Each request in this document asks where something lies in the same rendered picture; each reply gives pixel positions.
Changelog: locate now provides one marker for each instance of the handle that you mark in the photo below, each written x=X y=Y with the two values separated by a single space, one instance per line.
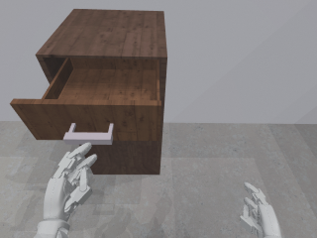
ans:
x=95 y=138

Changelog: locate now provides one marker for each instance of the cabinet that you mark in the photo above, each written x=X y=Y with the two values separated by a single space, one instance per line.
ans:
x=117 y=35

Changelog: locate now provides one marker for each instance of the robot right hand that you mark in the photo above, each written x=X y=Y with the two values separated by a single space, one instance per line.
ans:
x=264 y=221

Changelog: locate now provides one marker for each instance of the robot left forearm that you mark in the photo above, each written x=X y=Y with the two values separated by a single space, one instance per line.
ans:
x=52 y=228

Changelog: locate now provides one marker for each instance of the drawer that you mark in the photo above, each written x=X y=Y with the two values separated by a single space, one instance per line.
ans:
x=94 y=93

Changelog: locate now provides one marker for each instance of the robot left hand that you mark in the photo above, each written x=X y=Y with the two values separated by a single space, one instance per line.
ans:
x=62 y=194

